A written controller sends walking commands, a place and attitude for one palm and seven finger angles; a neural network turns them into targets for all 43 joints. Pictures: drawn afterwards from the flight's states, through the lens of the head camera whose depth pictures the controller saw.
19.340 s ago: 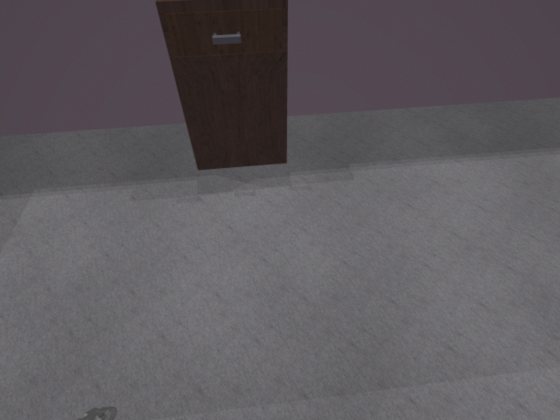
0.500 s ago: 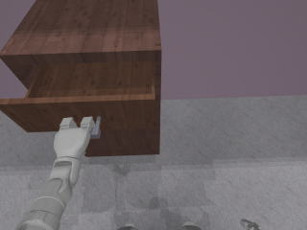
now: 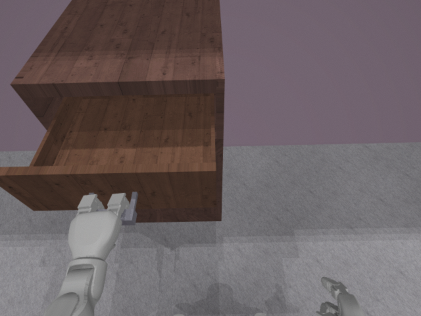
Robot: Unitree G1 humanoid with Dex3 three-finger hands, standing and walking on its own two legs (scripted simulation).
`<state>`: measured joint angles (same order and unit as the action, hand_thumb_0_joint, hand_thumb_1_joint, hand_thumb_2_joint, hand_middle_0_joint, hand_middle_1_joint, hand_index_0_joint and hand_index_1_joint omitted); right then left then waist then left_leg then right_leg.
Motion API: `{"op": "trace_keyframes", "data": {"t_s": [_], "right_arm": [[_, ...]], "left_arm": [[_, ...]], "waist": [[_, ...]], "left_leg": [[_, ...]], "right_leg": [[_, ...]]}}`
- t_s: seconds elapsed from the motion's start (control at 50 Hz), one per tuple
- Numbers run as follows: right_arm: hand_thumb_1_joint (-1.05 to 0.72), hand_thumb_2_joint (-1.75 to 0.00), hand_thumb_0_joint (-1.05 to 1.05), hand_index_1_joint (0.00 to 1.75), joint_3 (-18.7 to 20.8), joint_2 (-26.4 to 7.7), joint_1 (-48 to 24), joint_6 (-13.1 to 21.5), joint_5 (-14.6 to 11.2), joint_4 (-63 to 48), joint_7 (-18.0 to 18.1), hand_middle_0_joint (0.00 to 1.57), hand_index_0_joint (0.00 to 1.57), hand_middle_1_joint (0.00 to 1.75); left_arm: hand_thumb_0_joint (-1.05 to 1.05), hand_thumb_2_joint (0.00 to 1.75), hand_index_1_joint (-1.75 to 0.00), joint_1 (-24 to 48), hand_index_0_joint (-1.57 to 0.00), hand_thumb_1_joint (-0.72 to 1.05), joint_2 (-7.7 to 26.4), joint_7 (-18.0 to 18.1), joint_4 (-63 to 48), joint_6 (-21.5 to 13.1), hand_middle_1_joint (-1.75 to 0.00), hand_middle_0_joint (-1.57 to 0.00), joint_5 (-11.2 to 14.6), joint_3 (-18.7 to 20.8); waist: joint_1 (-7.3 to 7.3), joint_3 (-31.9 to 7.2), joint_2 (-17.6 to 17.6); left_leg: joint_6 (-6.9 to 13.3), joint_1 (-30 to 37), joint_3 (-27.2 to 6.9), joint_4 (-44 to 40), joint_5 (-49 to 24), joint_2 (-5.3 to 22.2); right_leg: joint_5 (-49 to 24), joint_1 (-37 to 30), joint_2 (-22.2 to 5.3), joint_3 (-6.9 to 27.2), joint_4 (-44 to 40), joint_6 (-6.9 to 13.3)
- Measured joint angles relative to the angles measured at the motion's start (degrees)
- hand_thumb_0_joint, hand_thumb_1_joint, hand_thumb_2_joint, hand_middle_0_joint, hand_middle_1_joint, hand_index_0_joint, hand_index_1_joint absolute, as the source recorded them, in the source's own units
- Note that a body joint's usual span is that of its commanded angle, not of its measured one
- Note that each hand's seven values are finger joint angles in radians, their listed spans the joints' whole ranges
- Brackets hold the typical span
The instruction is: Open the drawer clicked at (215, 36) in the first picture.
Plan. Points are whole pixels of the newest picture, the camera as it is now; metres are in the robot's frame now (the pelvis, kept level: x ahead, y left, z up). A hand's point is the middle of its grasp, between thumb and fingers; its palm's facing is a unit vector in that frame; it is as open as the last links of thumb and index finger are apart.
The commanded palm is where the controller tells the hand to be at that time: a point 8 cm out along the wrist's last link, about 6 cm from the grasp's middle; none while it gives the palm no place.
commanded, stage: pull the drawer open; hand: left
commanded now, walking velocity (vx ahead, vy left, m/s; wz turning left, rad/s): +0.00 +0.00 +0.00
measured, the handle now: (110, 207) +0.33 +0.24 -0.02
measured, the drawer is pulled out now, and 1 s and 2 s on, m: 0.22 0.30 0.30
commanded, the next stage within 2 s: open the thumb to release the handle in 1.00 s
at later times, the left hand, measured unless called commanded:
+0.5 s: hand (103, 264) +0.22 +0.22 -0.04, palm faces -0.04 -0.07 -1.00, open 6.0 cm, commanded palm +0.18 +0.23 +0.02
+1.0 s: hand (99, 281) +0.19 +0.22 -0.04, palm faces -0.05 -0.08 -1.00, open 6.1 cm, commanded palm +0.14 +0.23 +0.02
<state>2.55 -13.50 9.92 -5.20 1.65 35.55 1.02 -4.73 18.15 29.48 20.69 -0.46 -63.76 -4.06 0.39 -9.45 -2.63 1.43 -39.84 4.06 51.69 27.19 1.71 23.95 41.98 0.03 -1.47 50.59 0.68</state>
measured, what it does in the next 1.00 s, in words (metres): stands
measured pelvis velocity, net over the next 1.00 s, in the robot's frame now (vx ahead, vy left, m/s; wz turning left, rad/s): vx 0.01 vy -0.02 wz -0.02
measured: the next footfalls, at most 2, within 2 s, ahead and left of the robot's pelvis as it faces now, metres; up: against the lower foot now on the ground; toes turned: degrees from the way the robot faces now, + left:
none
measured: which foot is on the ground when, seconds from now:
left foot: down 0.00-1.00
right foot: down 0.00-1.00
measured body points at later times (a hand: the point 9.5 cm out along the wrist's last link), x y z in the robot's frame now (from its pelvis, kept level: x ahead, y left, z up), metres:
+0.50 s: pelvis +0.00 -0.01 +0.00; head +0.05 -0.03 +0.44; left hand +0.22 +0.22 +0.02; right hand +0.18 -0.25 -0.11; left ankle -0.02 +0.10 -0.69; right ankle +0.00 -0.12 -0.69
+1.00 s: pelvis +0.01 -0.02 -0.01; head +0.07 -0.03 +0.43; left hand +0.19 +0.22 +0.02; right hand +0.20 -0.24 -0.12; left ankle -0.02 +0.10 -0.69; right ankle +0.00 -0.12 -0.69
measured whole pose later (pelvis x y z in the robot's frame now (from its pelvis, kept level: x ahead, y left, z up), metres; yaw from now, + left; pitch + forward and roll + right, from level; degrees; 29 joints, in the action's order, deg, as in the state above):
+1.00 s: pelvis +0.01 -0.02 -0.01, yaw -1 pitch +16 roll +1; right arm 0.6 -12.6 6.6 -4.9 2.8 31.4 -1.1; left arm -28.9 19.0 30.2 0.7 -2.4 -61.8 -0.8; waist 0.9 -9.7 -1.6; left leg 0.2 -41.4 4.8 56.2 30.3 2.6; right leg 27.6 45.1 0.9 -0.5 57.0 1.9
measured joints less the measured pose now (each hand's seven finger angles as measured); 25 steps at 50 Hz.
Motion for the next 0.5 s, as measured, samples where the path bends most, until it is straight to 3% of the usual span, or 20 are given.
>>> {"op": "trace_keyframes", "data": {"t_s": [0.26, 0.5], "right_arm": [[-0.90, -0.90, 0.01, 0.30, -0.7, 0.3, -1.9, 0.6, 0.4, 0.1, 0.4, 0.20, 0.21, 0.30], [-0.90, -0.90, 0.01, 0.30, -0.9, 0.5, -2.5, 1.1, 0.5, -1.0, 0.2, 0.20, 0.21, 0.30]], "left_arm": [[0.03, 0.81, -1.34, -4.1, -0.39, 0.65, -0.1, 0.3, -3.5, 0.4, -1.34, -0.28, -0.2, -0.9], [0.04, 0.78, -1.33, -10.7, -0.40, 0.66, 0.4, -0.2, -8.6, -1.0, -1.33, -0.27, 0.5, 1.3]], "waist": [[1.26, 0.7, 0.0], [0.89, 0.5, 0.5]], "left_leg": [[-0.5, 0.1, -0.5, 1.1, 0.2, -0.2], [-1.1, 0.1, -0.4, 1.4, 0.4, 0.3]], "right_leg": [[0.8, 0.0, -0.2, -0.5, 1.8, 0.5], [1.1, 0.4, 0.3, -0.3, 2.6, 1.1]]}}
